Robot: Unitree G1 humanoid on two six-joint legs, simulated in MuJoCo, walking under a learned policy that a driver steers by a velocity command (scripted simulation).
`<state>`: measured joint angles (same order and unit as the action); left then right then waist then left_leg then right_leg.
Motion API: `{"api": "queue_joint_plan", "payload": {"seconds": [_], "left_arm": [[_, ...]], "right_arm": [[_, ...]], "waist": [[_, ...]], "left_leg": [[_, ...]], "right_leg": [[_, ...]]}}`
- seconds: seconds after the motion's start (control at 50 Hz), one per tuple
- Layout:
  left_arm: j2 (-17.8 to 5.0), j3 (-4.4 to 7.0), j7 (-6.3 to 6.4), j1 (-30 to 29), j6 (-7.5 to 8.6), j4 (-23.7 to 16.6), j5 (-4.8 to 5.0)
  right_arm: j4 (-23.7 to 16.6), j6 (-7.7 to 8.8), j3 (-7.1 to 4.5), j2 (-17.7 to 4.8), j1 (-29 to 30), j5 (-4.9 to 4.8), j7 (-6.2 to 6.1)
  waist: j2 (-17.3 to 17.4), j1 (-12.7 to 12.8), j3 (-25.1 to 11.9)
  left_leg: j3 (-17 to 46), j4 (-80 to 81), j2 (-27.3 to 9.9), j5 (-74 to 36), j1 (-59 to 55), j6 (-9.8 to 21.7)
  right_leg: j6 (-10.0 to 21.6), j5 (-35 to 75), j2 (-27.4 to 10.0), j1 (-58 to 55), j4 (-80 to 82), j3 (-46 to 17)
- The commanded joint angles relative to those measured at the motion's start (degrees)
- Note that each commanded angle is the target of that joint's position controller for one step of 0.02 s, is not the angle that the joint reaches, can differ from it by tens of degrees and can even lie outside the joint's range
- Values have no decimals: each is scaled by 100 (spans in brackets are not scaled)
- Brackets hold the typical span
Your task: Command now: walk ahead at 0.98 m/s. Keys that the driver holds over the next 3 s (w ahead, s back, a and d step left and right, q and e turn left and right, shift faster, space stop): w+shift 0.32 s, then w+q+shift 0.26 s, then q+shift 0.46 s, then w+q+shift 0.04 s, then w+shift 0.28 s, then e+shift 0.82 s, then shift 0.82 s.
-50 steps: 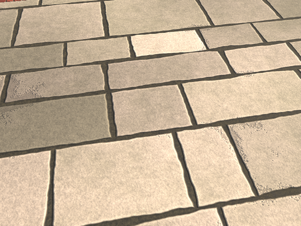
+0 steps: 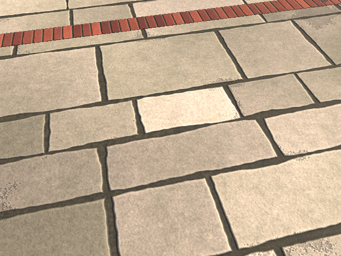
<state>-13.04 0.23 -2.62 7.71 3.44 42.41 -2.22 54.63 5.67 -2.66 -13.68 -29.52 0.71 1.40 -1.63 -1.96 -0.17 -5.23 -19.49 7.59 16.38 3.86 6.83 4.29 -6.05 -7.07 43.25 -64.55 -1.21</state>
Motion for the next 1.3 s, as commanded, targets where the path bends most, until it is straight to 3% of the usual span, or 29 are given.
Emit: {"api": "queue_joint_plan", "payload": {"seconds": [0.02, 0.08, 0.14, 0.2, 0.22, 0.24, 0.26, 0.28, 0.32, 0.36, 0.4, 0.5, 0.6, 0.64, 0.68, 0.7, 0.72, 0.74, 0.78, 0.82, 0.94, 1.04, 1.12, 1.18, 1.2, 1.22, 1.24, 1.28, 1.3], "left_arm": [[-308, -2, -56, -688, 58, -458, 37], [-204, -73, -122, -1235, 102, -554, 118], [-370, -46, -36, -1408, 128, -583, 87], [-886, 173, 127, 148, 121, -164, 82], [-1072, 291, 218, 1444, 109, 262, 79], [-1497, 449, 338, 2491, 68, 479, -24], [-1794, 554, 295, 2197, 71, 458, -132], [-1437, 581, 181, 1844, 59, 444, -23], [-763, 445, 148, 1370, 174, 648, -11], [-386, 306, 205, 1229, 280, 810, -50], [-436, 295, 195, 1299, 410, 951, 73], [-466, 238, 98, 1437, 597, 1033, 138], [-877, 225, 335, 1931, 577, 1158, 177], [-1193, 296, 534, 1859, 397, 1042, 149], [-1411, 381, 572, 1361, 269, 861, 145], [-1195, 419, 471, 1091, 276, 768, 133], [-522, 226, 452, 2007, 313, 326, 288], [-741, 169, 486, 1592, 311, 100, 336], [-778, 133, 435, 932, 297, -80, 100], [-760, 140, 436, 877, -1, -136, -115], [-650, 73, 462, 289, -292, -653, -4], [-802, 25, 468, -616, -339, -1020, 51], [-923, -4, 348, -889, -162, -1044, 58], [-945, 65, 347, 28, -26, -758, 72], [-1108, 147, 378, 550, 43, -597, 9], [-1611, 278, 424, 1052, 87, -572, -110], [-1916, 423, 374, 1343, 31, -411, -87], [-1220, 352, 263, 1067, 20, -382, 67], [-1153, 348, 242, 1112, 52, -320, 73]], "right_arm": [[-435, 235, -46, -494, 363, -111, 30], [-243, 298, -33, -637, -111, -187, -31], [-99, 237, -18, -863, -292, -85, -111], [14, 13, -93, -1250, -137, 179, -304], [-43, -63, -129, -1349, 192, 210, -332], [-198, -46, -73, -1027, 337, 219, -301], [-431, 86, 133, -55, -421, -176, -106], [-489, 151, 60, -680, 131, -173, -162], [-761, 182, 93, -619, 1123, -103, -145], [-754, -32, 158, -344, 1015, 68, -7], [-829, -219, 189, -196, 1121, 114, 106], [-1303, -247, 238, -272, 2447, 17, 192], [-1413, -151, 276, -324, 3028, 68, 290], [-1103, -102, 187, -557, 2042, 152, 266], [-475, -103, -53, -963, -79, 178, 129], [-502, -174, -229, -1199, -54, -10, -37], [-581, -222, -376, -1936, 91, 248, -8], [-851, -294, -524, -2044, 169, 129, -75], [-969, -395, -374, -1305, 1068, -75, -210], [-1002, -362, -263, -995, 1178, -136, -216], [-1182, -414, -396, -1300, 1125, -59, -183], [-1319, -681, -480, -1359, 780, -59, -259], [-1539, -607, -466, -1288, 882, 149, -116], [-1526, -484, -383, -1151, 1159, 152, -87], [-1462, -417, -293, -925, 1035, 116, -77], [-1561, -327, -130, -432, 875, -36, -29], [-1663, -282, -124, -685, 879, -8, -35], [-1571, -272, -155, -1045, 1448, 172, -8], [-1576, -261, -142, -1018, 1559, 210, 59]], "waist": [[10, 177, 1041], [104, -45, 989], [467, -65, 727], [925, 791, -391], [883, 1417, -954], [487, 1705, -1605], [-1678, 731, -2358], [-639, 971, -2029], [417, 631, -390], [406, 138, 58], [134, -45, 424], [119, 113, 970], [-109, 215, 801], [-316, -253, 80], [-425, -1177, -896], [587, -1068, -896], [1400, -215, -1931], [430, -593, -3046], [-480, 23, -1022], [-652, 344, -218], [88, 325, -736], [582, -151, -551], [746, -322, -173], [722, 206, -23], [214, 435, -138], [-1123, 509, -512], [-1460, 443, -426], [109, 339, 468], [110, 333, 396]], "left_leg": [[949, 1902, -1208, -1022, 1322, 432], [635, 2164, -1354, -2887, 601, 227], [426, 1472, -1562, -5722, -837, 50], [426, -891, -1865, -7804, -1551, -11], [300, -2457, -1782, -7229, -1076, 7], [275, -4547, -1409, -5086, 274, 102], [696, -6956, -195, 726, 2953, -227], [1141, -7120, -474, 483, 3845, 2], [1078, -6258, -1017, -160, 3835, 69], [1185, -5760, -1263, -209, 3267, -9], [1153, -5418, -1446, -321, 3391, -119], [397, -3522, -1295, -2129, 3488, -112], [-597, -1816, -641, -2820, 2881, 246], [-836, -1461, -26, -2420, 1799, 257], [-77, -1137, -110, -2545, -460, 596], [869, -1060, -805, -3894, -1379, 707], [3007, -2013, -2455, -8422, -3549, 2002], [4017, -1166, -2757, -6719, -3918, 2516], [3402, -96, -2093, -4140, -1152, 1802], [2831, 83, -1710, -4989, 462, 1460], [2241, -463, -773, -5774, 1178, 631], [3125, -695, -709, -4306, 395, 190], [4126, -170, -1040, -97, 199, 636], [3987, -522, -895, 655, 1455, 415], [3562, -1338, -532, 910, 1991, 245], [2414, -3070, 204, 1615, 2791, -67], [1726, -4036, 451, 1758, 3831, -145], [1699, -4543, -221, 547, 4068, -250], [1661, -4349, -348, 261, 3897, -291]], "right_leg": [[-77, 1213, -40, -357, 1480, 364], [103, 2047, 260, -1027, 2665, 753], [292, 1580, 685, -1181, 3279, 1013], [519, 209, 1221, -2729, 3374, 877], [650, 49, 1084, -4003, 3619, 720], [846, -1516, 48, -5491, 3139, -346], [1717, -2777, -1612, -7265, 4025, -4002], [1725, -2986, -1386, -6995, 4740, -4444], [1335, -1677, -1021, -5045, 5102, -2729], [879, -1458, -635, -3744, 5425, -1704], [652, -1221, -527, -3229, 5835, -1061], [130, 1358, 128, -2884, 6198, 926], [-294, 5047, -125, -4485, 5710, 1545], [-475, 6690, -195, -4859, 3828, 1597], [-550, 5574, -303, -3931, 717, 1385], [-638, -25, 833, -2601, -1458, 1374], [-915, -3018, 1127, -334, -3810, 560], [-810, -2414, 1033, 268, -4115, -256], [-683, -1881, 462, -44, -2461, -311], [-815, -1872, 266, -683, -1562, -276], [-847, -623, 415, -1317, 478, -91], [-759, -342, 715, -781, 1406, -431], [-647, -640, 670, -921, 2546, -733], [-361, -883, 757, -3098, 3555, -434], [-223, -1346, 586, -3995, 3866, -697], [236, -3217, -761, -4929, 4797, -2772], [678, -5150, -1372, -4965, 5764, -5106], [521, -4135, -1076, -4122, 5404, -4059], [332, -3499, -736, -4010, 5391, -3273]]}}
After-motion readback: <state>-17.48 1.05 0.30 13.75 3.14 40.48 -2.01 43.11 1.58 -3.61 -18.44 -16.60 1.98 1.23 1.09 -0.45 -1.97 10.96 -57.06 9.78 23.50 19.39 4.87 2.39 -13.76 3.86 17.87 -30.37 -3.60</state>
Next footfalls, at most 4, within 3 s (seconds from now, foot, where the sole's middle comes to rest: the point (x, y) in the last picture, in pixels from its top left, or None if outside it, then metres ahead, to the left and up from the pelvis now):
0.24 right None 0.44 -0.10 -0.77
0.68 left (153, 179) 0.88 0.08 -0.77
1.20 right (164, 141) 1.11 0.03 -0.77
1.66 left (105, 130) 1.20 0.34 -0.77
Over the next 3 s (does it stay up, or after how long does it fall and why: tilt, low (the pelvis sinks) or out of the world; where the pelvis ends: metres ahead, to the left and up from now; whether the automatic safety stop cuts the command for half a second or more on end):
stays up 1.18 0.20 0.00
